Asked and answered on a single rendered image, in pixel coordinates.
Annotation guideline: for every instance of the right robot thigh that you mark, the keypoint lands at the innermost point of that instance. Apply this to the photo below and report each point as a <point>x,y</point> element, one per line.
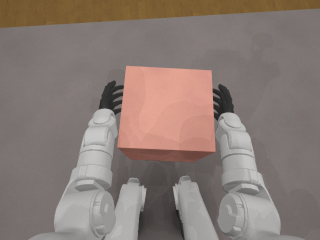
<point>197,224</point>

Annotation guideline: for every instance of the left robot forearm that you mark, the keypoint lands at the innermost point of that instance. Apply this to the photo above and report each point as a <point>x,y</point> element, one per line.
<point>93,170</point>

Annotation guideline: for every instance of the left robot thigh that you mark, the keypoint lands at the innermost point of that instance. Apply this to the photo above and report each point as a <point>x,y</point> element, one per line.
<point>127,212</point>

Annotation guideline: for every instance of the right robot hand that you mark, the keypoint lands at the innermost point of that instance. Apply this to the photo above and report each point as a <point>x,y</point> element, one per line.
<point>224,102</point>

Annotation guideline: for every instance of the robot thigh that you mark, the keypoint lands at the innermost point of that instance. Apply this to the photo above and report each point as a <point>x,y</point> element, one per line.
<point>127,212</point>
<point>197,224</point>

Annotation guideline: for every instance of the right robot upper arm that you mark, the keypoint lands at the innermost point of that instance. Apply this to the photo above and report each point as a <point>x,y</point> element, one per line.
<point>247,217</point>

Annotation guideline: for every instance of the carton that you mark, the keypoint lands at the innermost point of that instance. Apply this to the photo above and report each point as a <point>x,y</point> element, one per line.
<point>167,114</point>

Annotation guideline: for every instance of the right robot forearm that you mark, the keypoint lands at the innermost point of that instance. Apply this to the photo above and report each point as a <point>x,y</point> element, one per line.
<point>240,172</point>

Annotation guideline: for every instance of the left robot upper arm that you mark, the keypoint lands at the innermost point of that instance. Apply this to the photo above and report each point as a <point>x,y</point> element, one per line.
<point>84,215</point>

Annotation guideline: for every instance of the left robot hand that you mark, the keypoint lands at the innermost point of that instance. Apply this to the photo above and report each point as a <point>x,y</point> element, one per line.
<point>108,97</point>

